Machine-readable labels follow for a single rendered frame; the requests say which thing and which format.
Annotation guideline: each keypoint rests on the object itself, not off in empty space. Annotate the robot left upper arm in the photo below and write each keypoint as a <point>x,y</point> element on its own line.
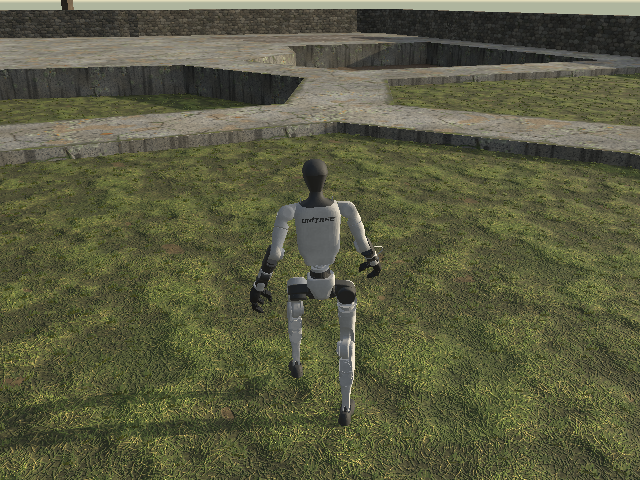
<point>285,214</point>

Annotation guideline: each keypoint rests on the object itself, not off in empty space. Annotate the right robot forearm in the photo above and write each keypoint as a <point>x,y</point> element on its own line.
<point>371,255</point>

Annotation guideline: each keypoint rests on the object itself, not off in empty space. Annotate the robot right hand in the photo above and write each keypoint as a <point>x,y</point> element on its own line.
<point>377,268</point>

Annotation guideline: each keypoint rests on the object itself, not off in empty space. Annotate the robot left hand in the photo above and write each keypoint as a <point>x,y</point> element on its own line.
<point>255,297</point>

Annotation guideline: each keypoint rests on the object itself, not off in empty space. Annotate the robot shin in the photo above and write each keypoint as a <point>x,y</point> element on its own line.
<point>295,333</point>
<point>346,376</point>

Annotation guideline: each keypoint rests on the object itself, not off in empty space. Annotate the robot right shin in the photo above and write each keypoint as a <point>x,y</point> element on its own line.
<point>346,376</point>

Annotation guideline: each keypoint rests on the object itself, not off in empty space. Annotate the left robot forearm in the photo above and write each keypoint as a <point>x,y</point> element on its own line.
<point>265,273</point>

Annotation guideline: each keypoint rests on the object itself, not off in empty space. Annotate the robot left shin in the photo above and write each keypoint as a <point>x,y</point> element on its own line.
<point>295,333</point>

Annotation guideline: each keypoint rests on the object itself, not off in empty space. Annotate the robot right upper arm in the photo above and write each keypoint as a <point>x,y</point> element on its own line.
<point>348,210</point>

